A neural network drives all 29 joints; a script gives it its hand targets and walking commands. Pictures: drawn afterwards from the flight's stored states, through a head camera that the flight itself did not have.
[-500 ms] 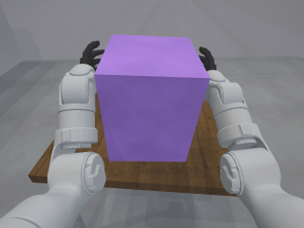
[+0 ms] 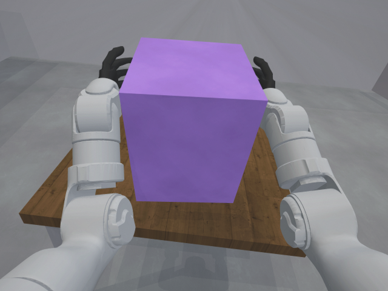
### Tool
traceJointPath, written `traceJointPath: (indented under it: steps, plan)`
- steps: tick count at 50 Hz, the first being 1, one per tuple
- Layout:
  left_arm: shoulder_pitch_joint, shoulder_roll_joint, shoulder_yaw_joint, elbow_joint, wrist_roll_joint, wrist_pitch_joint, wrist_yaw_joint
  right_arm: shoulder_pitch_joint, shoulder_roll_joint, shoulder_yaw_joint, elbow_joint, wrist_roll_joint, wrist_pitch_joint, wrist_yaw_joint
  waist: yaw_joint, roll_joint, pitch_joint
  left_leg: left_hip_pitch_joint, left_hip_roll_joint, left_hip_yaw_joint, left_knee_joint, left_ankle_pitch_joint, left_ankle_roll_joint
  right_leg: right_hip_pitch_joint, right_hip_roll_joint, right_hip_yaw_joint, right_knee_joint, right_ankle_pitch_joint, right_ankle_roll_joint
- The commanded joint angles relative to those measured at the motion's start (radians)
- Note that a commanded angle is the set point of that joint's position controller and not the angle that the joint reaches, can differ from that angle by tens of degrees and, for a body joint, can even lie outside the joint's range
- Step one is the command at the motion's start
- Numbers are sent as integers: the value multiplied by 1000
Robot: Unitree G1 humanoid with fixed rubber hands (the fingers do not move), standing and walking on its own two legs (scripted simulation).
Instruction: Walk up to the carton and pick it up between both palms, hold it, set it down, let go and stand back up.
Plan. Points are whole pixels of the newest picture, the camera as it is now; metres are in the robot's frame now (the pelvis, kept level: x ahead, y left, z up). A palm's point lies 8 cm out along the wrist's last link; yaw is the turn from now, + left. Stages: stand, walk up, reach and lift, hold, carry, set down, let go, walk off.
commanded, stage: hold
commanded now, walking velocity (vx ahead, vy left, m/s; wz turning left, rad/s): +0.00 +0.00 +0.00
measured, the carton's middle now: (188, 122) +0.35 +0.02 +0.23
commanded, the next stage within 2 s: set down in 1.88 s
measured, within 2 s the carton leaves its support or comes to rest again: neither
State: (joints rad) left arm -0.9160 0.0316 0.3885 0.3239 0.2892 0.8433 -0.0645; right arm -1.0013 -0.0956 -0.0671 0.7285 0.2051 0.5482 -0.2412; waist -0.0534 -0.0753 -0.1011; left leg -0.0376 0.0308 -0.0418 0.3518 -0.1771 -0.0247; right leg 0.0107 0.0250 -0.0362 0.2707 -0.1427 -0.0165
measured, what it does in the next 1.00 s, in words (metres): stands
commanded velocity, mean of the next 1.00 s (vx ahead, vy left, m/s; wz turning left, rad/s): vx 0.00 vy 0.00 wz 0.00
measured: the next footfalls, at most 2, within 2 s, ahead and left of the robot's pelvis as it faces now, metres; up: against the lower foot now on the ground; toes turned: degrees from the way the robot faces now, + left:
none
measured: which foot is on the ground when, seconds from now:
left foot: down 0.00-1.00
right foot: down 0.00-1.00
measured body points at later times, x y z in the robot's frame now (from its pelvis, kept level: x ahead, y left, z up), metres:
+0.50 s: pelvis +0.00 +0.00 +0.00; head -0.10 +0.03 +0.44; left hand +0.38 +0.17 +0.28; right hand +0.38 -0.12 +0.29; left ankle +0.02 +0.13 -0.75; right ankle +0.01 -0.11 -0.75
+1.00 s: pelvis +0.00 +0.00 +0.00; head -0.10 -0.01 +0.44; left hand +0.38 +0.15 +0.29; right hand +0.38 -0.15 +0.28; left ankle +0.02 +0.13 -0.75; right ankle +0.01 -0.11 -0.75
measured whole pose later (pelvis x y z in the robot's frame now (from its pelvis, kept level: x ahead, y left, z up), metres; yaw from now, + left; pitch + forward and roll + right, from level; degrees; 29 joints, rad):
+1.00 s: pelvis +0.00 +0.00 +0.00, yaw +0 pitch -8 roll -1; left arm -0.92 0.03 0.43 0.43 0.29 0.82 -0.10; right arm -1.00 -0.10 -0.05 0.73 0.21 0.62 -0.27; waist -0.05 0.05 -0.10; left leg -0.04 0.03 -0.04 0.35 -0.17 -0.02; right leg 0.01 0.03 -0.04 0.28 -0.15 -0.01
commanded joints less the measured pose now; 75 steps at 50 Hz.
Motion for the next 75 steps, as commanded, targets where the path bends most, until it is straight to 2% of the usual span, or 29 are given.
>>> traceJointPath:
  steps: [1, 5, 8, 11, 13, 15, 18, 24, 27, 30, 32, 36, 38, 41, 43, 45, 48, 49, 53, 56, 57, 58, 62, 65, 66, 69, 71, 72, 75]
  plan:
    - [-566, -616, -468, -17, -129, -8, -173, -685, 446, 173, -169, 200, -19, 107, -113, 265, -160, -118, -39, 24, -90, 147, -57, 146, 64, -6, 8, 135, 12]
    - [-576, -558, -393, 22, -120, -12, -180, -736, 497, 222, -222, 207, -11, 96, -72, 122, -173, -89, -63, 45, -72, 135, -31, 109, 49, 7, -22, 103, 25]
    - [-584, -497, -312, 75, -104, -21, -186, -783, 568, 266, -282, 199, -3, 85, -23, 3, -176, -92, -74, 57, -77, 93, 8, 92, 43, 14, -34, 79, 48]
    - [-623, -431, -227, 135, -86, -40, -190, -821, 631, 286, -295, 188, 6, 76, 20, -79, -170, -104, -82, 67, -83, 45, 46, 68, 36, 20, -40, 44, 69]
    - [-637, -413, -207, 130, -88, -56, -188, -827, 670, 302, -317, 186, 5, 72, 40, -108, -186, -91, -87, 70, -78, 65, 58, 61, 37, 22, -35, 60, 80]
    - [-665, -413, -226, 105, -101, -69, -186, -826, 687, 316, -322, 194, 4, 67, 33, -104, -215, -81, -89, 69, -69, 78, 58, 69, 34, 22, -30, 96, 86]
    - [-678, -439, -255, 89, -111, -75, -179, -825, 694, 316, -310, 208, -1, 62, 27, -53, -232, -64, -87, 66, -61, 104, 44, 61, 40, 21, -29, 115, 82]
    - [-692, -538, -382, -12, -141, -59, -165, -772, 622, 254, -244, 221, -12, 75, -35, 146, -263, -62, -74, 60, -55, 144, -13, 83, 51, 10, -20, 123, 44]
    - [-683, -596, -457, -62, -150, -48, -160, -732, 550, 213, -198, 220, -19, 87, -81, 264, -246, -75, -60, 51, -65, 168, -44, 115, 62, 0, -1, 149, 26]
    - [-646, -635, -498, -73, -150, -31, -164, -687, 486, 171, -156, 209, -21, 96, -119, 322, -209, -90, -43, 33, -79, 168, -61, 131, 67, -7, 10, 152, 14]
    - [-589, -643, -500, -43, -141, -16, -167, -686, 447, 156, -159, 204, -26, 101, -127, 331, -183, -97, -36, 21, -83, 167, -68, 135, 66, -9, 11, 149, 10]
    - [-560, -618, -465, -36, -136, -9, -172, -686, 453, 188, -193, 208, -20, 104, -109, 241, -187, -96, -46, 29, -74, 192, -58, 151, 64, -3, 6, 167, 14]
    - [-557, -585, -424, -5, -126, -7, -180, -709, 469, 210, -216, 211, -15, 97, -90, 167, -185, -81, -60, 42, -63, 178, -46, 126, 53, 3, -15, 137, 18]
    - [-578, -522, -347, 46, -115, -16, -183, -762, 538, 252, -266, 206, -7, 87, -47, 50, -198, -80, -71, 54, -71, 120, -9, 100, 45, 11, -30, 99, 40]
    - [-588, -474, -276, 102, -95, -24, -185, -787, 581, 273, -278, 196, 1, 80, -7, -23, -167, -99, -78, 63, -79, 78, 21, 83, 38, 18, -38, 70, 57]
    - [-617, -437, -234, 124, -91, -39, -188, -822, 625, 287, -308, 190, 3, 76, 20, -76, -188, -101, -84, 65, -81, 60, 45, 75, 36, 21, -40, 55, 70]
    - [-655, -408, -200, 136, -89, -62, -187, -839, 678, 303, -316, 186, 4, 70, 41, -115, -196, -94, -89, 70, -75, 56, 64, 60, 33, 24, -36, 57, 84]
    - [-668, -413, -208, 116, -94, -70, -185, -837, 688, 307, -323, 190, 1, 71, 44, -110, -214, -83, -89, 70, -69, 74, 63, 61, 38, 21, -32, 70, 85]
    - [-690, -450, -275, 65, -119, -75, -176, -814, 686, 308, -305, 208, -4, 64, 12, -26, -252, -60, -89, 65, -57, 112, 37, 70, 42, 19, -27, 121, 79]
    - [-693, -493, -322, 41, -125, -68, -169, -797, 649, 278, -269, 214, -9, 70, -9, 68, -249, -68, -84, 65, -59, 109, 12, 66, 45, 14, -29, 100, 60]
    - [-700, -517, -357, 16, -138, -65, -166, -783, 635, 268, -253, 219, -9, 73, -29, 105, -256, -67, -80, 64, -57, 121, -2, 68, 48, 13, -24, 109, 52]
    - [-694, -536, -374, 3, -140, -62, -162, -785, 622, 257, -253, 219, -15, 77, -28, 137, -255, -73, -78, 62, -57, 131, -10, 76, 48, 11, -25, 111, 45]
    - [-669, -609, -466, -57, -147, -42, -161, -719, 527, 196, -175, 215, -19, 91, -92, 282, -226, -79, -56, 47, -69, 169, -50, 116, 63, -2, -3, 143, 20]
    - [-620, -644, -503, -66, -150, -24, -165, -689, 471, 165, -165, 206, -24, 98, -127, 326, -208, -89, -39, 28, -79, 174, -64, 136, 67, -9, 13, 158, 10]
    - [-599, -648, -501, -58, -144, -18, -168, -681, 453, 160, -159, 205, -24, 102, -126, 331, -190, -94, -38, 25, -82, 178, -69, 142, 67, -7, 12, 162, 9]
    - [-562, -637, -475, -25, -131, -5, -174, -687, 434, 164, -171, 202, -22, 107, -119, 283, -163, -109, -41, 24, -82, 166, -64, 137, 64, -6, 5, 138, 7]
    - [-542, -616, -462, -25, -140, -7, -175, -707, 457, 198, -229, 212, -23, 102, -103, 211, -199, -88, -53, 31, -65, 199, -56, 144, 60, 0, -5, 164, 12]
    - [-553, -594, -436, -9, -132, -7, -175, -710, 466, 205, -213, 212, -15, 100, -95, 177, -184, -81, -59, 37, -62, 189, -51, 125, 56, 3, -13, 143, 16]
    - [-557, -525, -340, 59, -102, -10, -181, -753, 521, 247, -249, 207, -6, 89, -44, 61, -170, -81, -70, 51, -70, 131, -10, 100, 46, 10, -31, 101, 39]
